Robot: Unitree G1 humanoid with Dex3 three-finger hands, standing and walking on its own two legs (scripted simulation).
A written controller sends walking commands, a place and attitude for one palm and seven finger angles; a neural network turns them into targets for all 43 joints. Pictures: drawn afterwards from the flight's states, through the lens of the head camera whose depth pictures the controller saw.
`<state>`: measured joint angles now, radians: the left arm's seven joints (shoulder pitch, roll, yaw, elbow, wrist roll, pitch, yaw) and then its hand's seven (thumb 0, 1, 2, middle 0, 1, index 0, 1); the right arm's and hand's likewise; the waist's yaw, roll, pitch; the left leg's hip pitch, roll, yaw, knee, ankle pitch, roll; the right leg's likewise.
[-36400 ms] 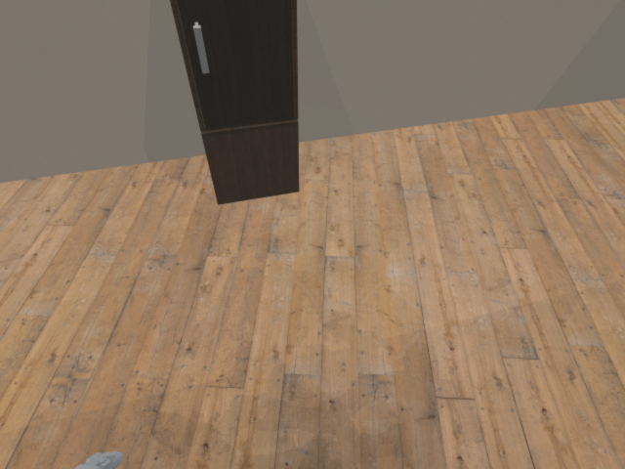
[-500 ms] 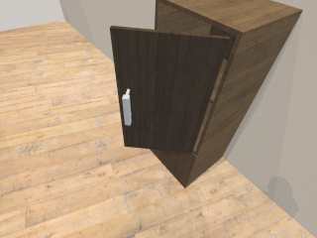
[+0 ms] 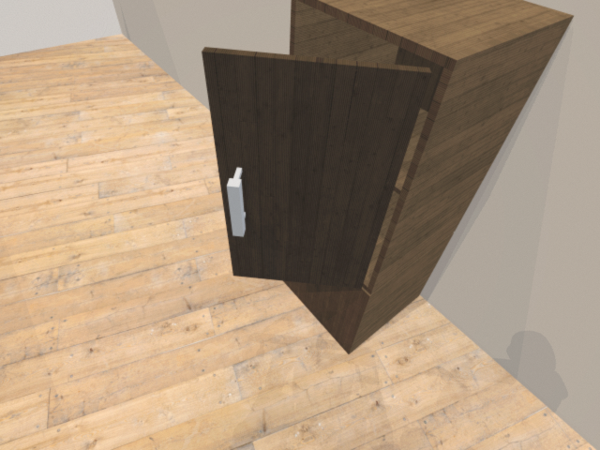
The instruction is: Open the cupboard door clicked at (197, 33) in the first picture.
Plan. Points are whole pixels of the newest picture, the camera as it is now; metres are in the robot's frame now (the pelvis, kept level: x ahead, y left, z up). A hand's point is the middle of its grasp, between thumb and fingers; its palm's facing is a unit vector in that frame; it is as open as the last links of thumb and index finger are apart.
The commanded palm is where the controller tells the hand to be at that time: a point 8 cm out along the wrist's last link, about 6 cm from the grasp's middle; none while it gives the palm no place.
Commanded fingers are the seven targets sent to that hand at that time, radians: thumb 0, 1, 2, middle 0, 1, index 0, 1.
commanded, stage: raise the hand with hooked fingers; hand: left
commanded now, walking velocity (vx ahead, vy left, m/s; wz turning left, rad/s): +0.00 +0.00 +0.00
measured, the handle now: (238, 202) +0.58 +0.16 -0.04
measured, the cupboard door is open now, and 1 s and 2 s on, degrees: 46 46 46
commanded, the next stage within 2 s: none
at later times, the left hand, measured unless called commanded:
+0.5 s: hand (181, 432) +0.17 +0.17 -0.08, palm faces +0.05 -1.00 +0.00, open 8.8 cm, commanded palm +0.15 +0.23 -0.06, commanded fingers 0.00 0.34 0.66 -0.24 -0.66 -0.24 -0.66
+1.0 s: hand (155, 374) +0.23 +0.22 -0.05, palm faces -0.01 -1.00 -0.06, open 11.8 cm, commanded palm +0.20 +0.27 -0.05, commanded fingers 0.00 -0.24 0.41 -0.28 -1.03 -0.28 -1.03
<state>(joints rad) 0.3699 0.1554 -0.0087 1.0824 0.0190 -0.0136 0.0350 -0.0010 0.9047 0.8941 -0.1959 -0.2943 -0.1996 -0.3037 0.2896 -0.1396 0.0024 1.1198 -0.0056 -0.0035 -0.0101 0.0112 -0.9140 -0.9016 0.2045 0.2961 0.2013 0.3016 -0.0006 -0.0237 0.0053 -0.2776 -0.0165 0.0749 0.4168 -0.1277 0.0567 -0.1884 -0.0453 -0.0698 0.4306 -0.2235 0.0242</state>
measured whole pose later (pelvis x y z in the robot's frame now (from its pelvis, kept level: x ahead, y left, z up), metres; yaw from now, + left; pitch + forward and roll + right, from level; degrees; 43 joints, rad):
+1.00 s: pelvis +0.01 -0.02 -0.10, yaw +1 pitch +18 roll -3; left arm 0.34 0.31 0.33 0.10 -0.38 -0.40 -0.45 0.00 -0.02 0.50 -0.26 -0.89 -0.27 -0.90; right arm 0.25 -0.24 -0.03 0.59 0.04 -0.21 -0.06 0.02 -0.90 -0.90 0.21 0.30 0.21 0.30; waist -0.01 0.04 -0.16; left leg -1.04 0.03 -0.01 1.20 -0.47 0.03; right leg -0.90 0.03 -0.07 1.17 -0.58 -0.02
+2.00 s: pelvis +0.01 -0.01 -0.08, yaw +1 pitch +17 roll -4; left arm 0.03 0.43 0.43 0.37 -0.38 -0.34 -0.54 -0.02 -0.50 0.30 -0.30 -1.19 -0.30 -1.20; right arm 0.30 -0.28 0.02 0.52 0.05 -0.17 -0.05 0.02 -0.90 -0.90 0.21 0.30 0.20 0.30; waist -0.03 0.02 -0.14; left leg -0.97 0.02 0.00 1.12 -0.44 0.05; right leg -0.83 0.03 -0.06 1.07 -0.53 0.00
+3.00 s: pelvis +0.01 +0.00 -0.09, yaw +0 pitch +19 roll -4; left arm -0.39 0.48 0.42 0.74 -0.27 -0.36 -0.49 -0.02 -0.50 0.30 -0.30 -1.20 -0.30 -1.20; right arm 0.32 -0.28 0.03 0.59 0.04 -0.07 -0.05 0.01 -0.90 -0.90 0.21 0.30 0.21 0.30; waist -0.07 0.02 -0.14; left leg -1.03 0.03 0.00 1.15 -0.45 0.05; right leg -0.89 0.04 -0.06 1.10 -0.54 0.00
